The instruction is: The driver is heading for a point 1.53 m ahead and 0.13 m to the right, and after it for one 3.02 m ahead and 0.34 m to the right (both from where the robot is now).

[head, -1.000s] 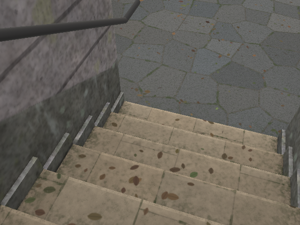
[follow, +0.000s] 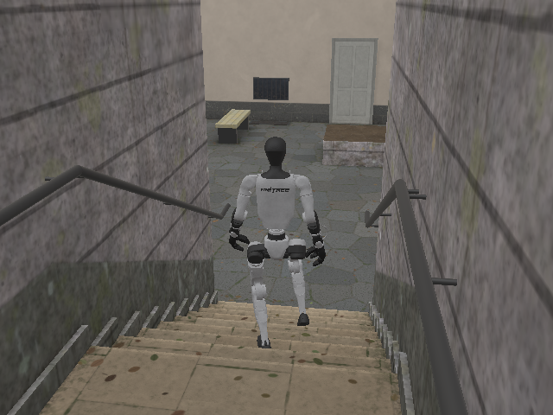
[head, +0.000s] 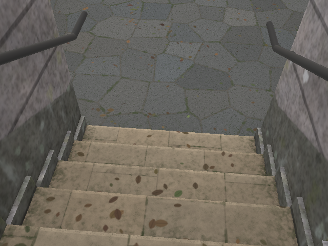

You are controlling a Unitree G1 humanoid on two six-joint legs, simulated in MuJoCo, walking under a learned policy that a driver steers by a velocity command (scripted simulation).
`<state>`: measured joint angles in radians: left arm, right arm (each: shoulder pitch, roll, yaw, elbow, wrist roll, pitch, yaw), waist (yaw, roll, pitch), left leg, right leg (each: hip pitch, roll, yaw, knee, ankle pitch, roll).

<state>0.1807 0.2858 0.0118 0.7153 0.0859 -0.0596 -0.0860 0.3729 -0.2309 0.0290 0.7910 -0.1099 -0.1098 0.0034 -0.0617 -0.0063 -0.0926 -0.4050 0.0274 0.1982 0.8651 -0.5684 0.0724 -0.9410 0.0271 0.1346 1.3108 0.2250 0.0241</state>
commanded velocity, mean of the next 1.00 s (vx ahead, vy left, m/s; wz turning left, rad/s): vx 0.46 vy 0.00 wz -0.26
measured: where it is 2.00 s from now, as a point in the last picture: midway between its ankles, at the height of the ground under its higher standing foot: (196, 197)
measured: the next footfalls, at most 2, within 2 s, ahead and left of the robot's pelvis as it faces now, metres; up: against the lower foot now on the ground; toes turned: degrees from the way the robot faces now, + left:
right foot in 0.38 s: +0.19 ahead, -0.18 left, -0.15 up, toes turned -16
left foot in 0.78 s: +0.54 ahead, -0.05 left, -0.31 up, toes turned -11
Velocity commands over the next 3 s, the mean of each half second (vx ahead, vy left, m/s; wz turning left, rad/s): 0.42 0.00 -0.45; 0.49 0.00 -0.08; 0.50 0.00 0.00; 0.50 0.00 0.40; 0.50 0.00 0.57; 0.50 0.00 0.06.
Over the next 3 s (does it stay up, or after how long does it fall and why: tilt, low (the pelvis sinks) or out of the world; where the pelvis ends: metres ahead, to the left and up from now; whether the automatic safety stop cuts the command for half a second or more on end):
stays up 1.63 -0.12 -0.87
